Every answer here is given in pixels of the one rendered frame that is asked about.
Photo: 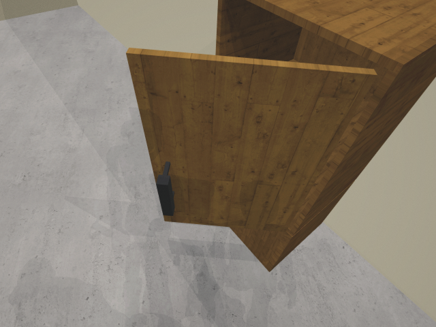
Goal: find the handle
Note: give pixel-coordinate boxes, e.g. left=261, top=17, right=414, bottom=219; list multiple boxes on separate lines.
left=156, top=161, right=175, bottom=216

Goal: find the cupboard door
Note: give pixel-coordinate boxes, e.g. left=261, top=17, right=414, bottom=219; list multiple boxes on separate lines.
left=126, top=48, right=377, bottom=232

